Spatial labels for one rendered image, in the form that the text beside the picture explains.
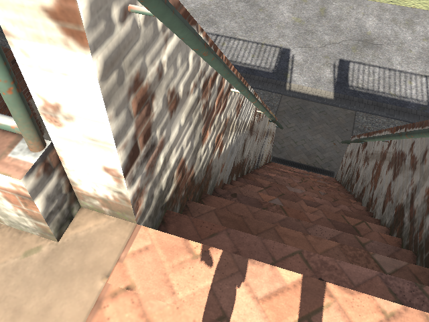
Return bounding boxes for stairs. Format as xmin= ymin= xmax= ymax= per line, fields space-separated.
xmin=158 ymin=162 xmax=429 ymax=313

